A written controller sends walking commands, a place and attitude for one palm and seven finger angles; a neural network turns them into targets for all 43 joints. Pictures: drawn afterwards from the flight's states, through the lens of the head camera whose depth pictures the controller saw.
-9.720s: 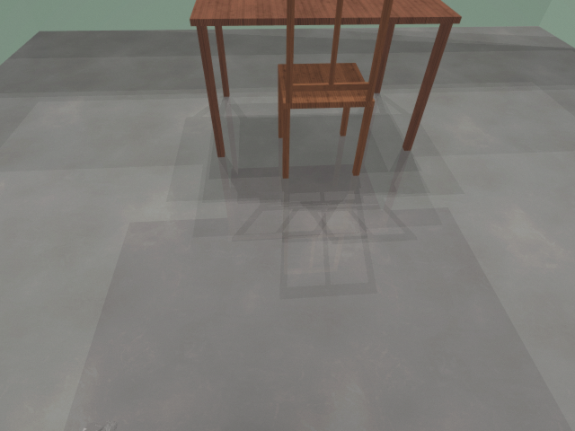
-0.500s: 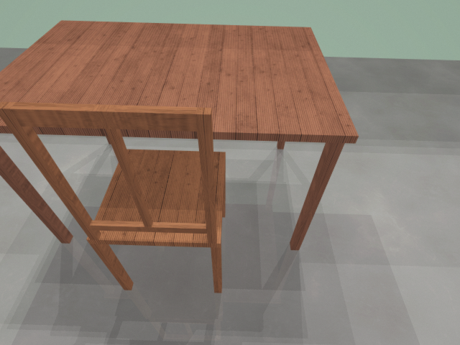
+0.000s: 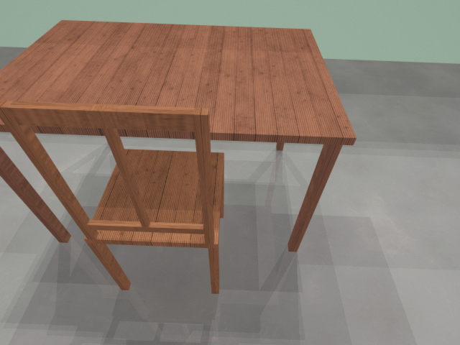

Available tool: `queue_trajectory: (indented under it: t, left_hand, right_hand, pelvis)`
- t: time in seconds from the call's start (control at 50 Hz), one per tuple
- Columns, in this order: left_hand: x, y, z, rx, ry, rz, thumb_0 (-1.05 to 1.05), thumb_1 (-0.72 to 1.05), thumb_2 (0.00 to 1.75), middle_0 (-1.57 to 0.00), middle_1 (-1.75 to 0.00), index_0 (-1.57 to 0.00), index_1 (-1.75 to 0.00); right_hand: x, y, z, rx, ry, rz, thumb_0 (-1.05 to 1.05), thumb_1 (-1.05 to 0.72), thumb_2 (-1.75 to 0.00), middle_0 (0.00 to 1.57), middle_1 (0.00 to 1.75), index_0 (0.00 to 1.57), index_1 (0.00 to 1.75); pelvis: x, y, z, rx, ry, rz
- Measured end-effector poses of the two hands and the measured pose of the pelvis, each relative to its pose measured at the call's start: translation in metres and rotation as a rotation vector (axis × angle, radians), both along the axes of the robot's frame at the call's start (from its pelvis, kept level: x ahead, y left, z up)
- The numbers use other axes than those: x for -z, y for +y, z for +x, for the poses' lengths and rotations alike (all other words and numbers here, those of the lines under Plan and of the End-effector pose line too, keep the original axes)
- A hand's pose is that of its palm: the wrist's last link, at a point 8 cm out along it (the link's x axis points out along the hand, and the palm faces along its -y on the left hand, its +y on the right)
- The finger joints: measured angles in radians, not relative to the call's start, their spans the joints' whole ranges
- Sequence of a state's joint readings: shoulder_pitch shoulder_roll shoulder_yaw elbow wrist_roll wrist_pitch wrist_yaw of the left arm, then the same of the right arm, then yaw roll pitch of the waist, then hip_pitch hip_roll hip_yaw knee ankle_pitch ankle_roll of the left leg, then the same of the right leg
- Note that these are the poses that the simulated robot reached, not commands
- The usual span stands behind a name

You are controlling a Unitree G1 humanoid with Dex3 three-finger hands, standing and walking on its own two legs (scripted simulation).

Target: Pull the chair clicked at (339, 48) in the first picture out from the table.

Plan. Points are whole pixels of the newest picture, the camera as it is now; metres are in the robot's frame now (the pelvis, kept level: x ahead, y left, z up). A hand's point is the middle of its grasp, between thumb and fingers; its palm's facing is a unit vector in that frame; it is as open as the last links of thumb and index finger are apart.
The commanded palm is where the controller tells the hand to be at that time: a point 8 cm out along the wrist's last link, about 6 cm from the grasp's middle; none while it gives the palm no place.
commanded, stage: look again from close up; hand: left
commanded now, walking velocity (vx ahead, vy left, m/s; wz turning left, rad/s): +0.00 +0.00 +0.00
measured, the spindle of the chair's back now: (131, 184) +0.47 +0.28 -0.06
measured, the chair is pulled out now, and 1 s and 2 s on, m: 0.00 0.00 0.00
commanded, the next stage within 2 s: shuffle to correct the standing spot in 0.66 s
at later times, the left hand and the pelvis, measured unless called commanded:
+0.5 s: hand out of the picture -0.03 +0.15 -0.18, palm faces +0.07 -0.99 -0.14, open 7.4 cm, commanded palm none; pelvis +0.00 +0.00 +0.00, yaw +0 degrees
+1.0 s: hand out of the picture -0.02 +0.16 -0.18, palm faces +0.12 -0.98 -0.15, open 7.4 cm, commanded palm none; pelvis +0.01 +0.01 +0.00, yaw +1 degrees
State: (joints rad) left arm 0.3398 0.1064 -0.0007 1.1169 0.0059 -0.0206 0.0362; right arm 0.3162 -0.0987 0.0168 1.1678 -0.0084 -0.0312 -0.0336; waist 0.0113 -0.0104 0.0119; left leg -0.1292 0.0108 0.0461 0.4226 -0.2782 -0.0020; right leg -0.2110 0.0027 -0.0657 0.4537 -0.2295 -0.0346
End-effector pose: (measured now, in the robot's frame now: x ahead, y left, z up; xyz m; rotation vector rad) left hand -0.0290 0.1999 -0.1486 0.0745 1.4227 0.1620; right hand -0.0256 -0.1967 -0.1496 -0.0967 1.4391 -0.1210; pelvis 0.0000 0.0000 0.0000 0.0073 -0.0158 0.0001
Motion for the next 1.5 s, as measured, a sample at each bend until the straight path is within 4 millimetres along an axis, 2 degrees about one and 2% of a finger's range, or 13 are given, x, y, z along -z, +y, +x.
queue_trajectory:
  t: [0.6, 0.88, 1.0, 1.12, 1.2, 1.3, 1.42, 1.5]
  left_hand:
    - [-0.001, -0.003, -0.003, -0.005, 0.014, -0.005, 0.00, 0.90, 0.90, -0.19, -0.30, -0.20, -0.30]
    - [0.001, -0.002, -0.001, -0.012, 0.010, -0.007, 0.00, 0.90, 0.90, -0.19, -0.30, -0.20, -0.30]
    - [0.004, 0.010, -0.002, -0.056, 0.009, 0.000, 0.00, 0.90, 0.90, -0.19, -0.30, -0.20, -0.30]
    - [0.011, 0.037, -0.001, -0.075, 0.037, 0.002, 0.00, 0.90, 0.90, -0.20, -0.30, -0.20, -0.30]
    - [0.010, 0.057, 0.014, -0.035, 0.054, 0.023, 0.00, 0.90, 0.90, -0.19, -0.30, -0.20, -0.30]
    - [0.001, 0.072, 0.056, -0.003, -0.017, 0.062, 0.00, 0.91, 0.90, -0.19, -0.30, -0.20, -0.30]
    - [-0.005, 0.073, 0.105, 0.017, -0.125, 0.098, 0.00, 0.92, 0.90, -0.19, -0.30, -0.20, -0.30]
    - [-0.010, 0.061, 0.118, 0.033, -0.159, 0.094, 0.00, 0.92, 0.90, -0.19, -0.30, -0.20, -0.30]
  right_hand:
    - [-0.001, 0.001, -0.006, 0.006, 0.022, 0.005, 0.00, -0.91, -0.90, 0.20, 0.30, 0.20, 0.30]
    - [0.000, 0.001, -0.002, 0.000, 0.020, 0.003, 0.00, -0.91, -0.90, 0.20, 0.30, 0.20, 0.30]
    - [0.002, 0.001, 0.001, -0.021, 0.048, -0.014, 0.00, -0.91, -0.90, 0.20, 0.30, 0.20, 0.30]
    - [-0.005, 0.010, 0.016, -0.021, 0.027, -0.060, 0.00, -0.91, -0.90, 0.20, 0.30, 0.20, 0.30]
    - [-0.004, 0.022, 0.022, -0.001, -0.001, -0.067, 0.00, -0.91, -0.90, 0.20, 0.30, 0.20, 0.30]
    - [0.000, 0.044, 0.018, -0.001, 0.028, -0.025, 0.00, -0.91, -0.90, 0.20, 0.30, 0.20, 0.30]
    - [0.009, 0.055, 0.018, 0.010, 0.067, 0.033, 0.00, -0.90, -0.90, 0.20, 0.30, 0.20, 0.30]
    - [0.015, 0.049, 0.027, 0.031, 0.054, 0.043, 0.00, -0.90, -0.90, 0.20, 0.30, 0.20, 0.30]
  pelvis:
    - [-0.001, -0.002, 0.001, 0.000, 0.008, -0.001]
    - [0.001, 0.000, 0.003, -0.001, 0.008, -0.003]
    - [0.005, 0.009, 0.008, -0.014, 0.017, -0.019]
    - [0.007, 0.029, 0.018, -0.005, 0.025, -0.008]
    - [0.008, 0.042, 0.024, 0.011, 0.026, -0.001]
    - [0.005, 0.048, 0.031, -0.011, 0.025, 0.008]
    - [0.008, 0.042, 0.040, -0.025, 0.008, 0.031]
    - [0.007, 0.037, 0.045, -0.024, 0.002, 0.007]
